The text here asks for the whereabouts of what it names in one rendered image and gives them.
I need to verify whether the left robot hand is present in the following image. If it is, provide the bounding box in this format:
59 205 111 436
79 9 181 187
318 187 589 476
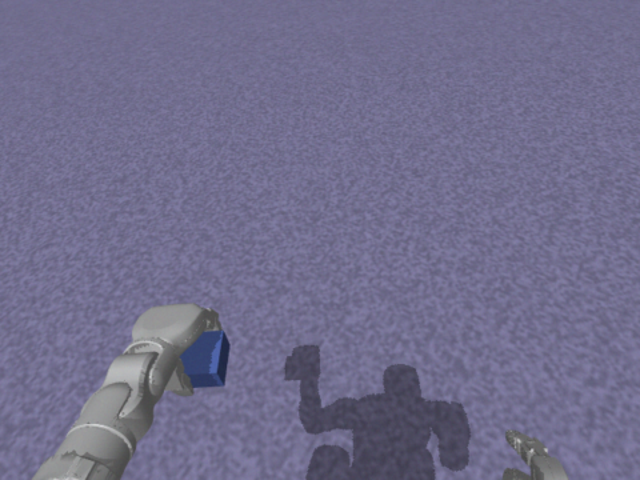
132 303 223 396

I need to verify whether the left robot arm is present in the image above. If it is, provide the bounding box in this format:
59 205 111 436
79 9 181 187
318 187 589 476
32 337 177 480

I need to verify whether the small box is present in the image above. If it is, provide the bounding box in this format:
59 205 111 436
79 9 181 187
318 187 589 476
179 330 230 388

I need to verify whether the right robot hand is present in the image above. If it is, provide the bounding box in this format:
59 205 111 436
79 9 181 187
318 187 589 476
502 430 569 480

